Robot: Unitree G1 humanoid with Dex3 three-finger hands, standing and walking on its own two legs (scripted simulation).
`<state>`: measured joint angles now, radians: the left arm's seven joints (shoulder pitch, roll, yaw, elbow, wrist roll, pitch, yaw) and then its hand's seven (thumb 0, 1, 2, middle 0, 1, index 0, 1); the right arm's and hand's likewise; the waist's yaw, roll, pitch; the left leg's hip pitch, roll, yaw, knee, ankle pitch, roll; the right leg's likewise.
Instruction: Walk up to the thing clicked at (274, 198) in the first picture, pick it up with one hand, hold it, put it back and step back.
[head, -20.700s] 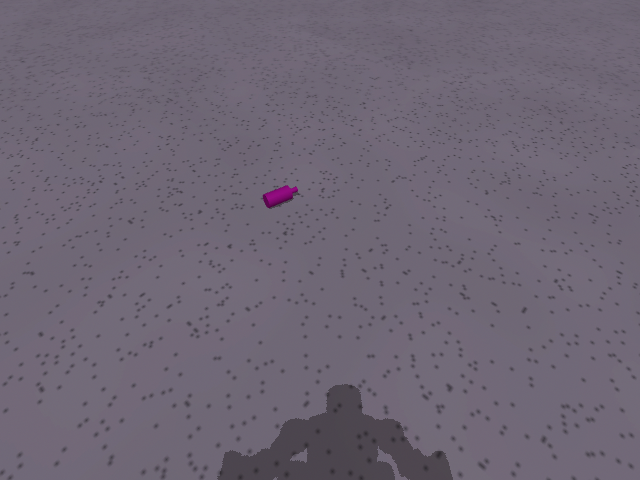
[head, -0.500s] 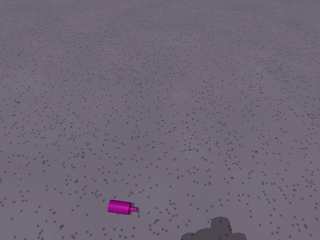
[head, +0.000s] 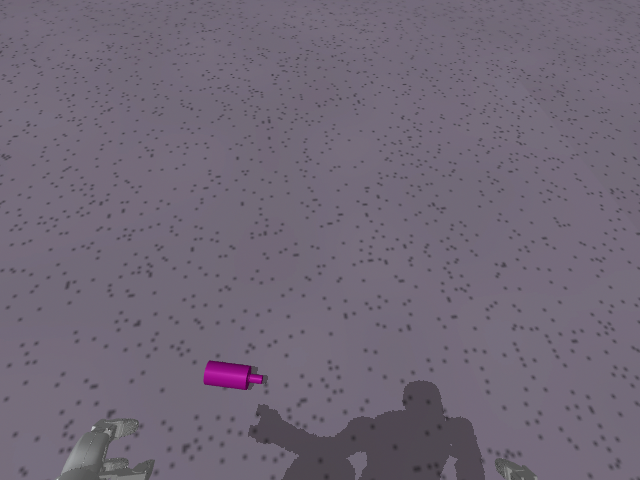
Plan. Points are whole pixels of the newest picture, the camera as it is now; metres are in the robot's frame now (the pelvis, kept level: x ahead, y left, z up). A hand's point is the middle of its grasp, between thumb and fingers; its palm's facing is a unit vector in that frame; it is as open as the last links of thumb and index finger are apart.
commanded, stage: rise first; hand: left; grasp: from above
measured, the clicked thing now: (234, 376) +0.46 +0.23 -0.72
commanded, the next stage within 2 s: none
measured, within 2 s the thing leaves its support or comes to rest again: neither
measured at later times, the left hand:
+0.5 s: hand out of the picture +0.14 +0.27 -0.20, palm faces -0.14 -0.90 -0.42, open 14.1 cm
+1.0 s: hand (145, 475) +0.18 +0.30 -0.32, palm faces -0.40 -0.69 -0.61, open 14.1 cm
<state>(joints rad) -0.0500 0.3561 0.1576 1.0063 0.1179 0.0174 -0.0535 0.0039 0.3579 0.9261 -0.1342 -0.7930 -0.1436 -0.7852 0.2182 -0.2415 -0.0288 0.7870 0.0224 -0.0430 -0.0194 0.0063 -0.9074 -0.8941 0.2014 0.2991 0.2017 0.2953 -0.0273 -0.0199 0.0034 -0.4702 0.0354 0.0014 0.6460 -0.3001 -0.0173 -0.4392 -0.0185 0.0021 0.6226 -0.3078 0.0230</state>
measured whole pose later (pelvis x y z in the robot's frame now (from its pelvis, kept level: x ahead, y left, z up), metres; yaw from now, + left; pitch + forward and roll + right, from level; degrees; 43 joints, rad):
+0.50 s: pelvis +0.01 +0.01 -0.06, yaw +0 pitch +17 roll -2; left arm 0.23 0.34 0.15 0.51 0.23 0.21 -0.06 0.00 -0.54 1.02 -0.08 -1.06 -0.07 -1.07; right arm 0.19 -0.23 -0.03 0.58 0.01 -0.13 -0.03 0.01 -0.90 -0.89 0.20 0.30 0.20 0.30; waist -0.02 0.00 -0.11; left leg -0.89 0.04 -0.04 1.11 -0.52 -0.01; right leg -0.83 -0.01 -0.02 1.06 -0.52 0.03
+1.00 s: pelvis -0.03 +0.00 -0.18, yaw +0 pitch +29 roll -3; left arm 0.01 0.48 0.17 0.61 0.48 -0.03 -0.05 -0.01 -0.54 0.97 -0.17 -0.96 -0.14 -0.99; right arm 0.11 -0.28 -0.05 0.58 -0.01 -0.20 0.00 0.01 -0.93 -0.90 0.20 0.30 0.20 0.30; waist -0.03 0.00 -0.17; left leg -1.48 0.03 -0.06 1.62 -0.64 -0.02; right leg -1.43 -0.02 -0.01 1.59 -0.67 0.03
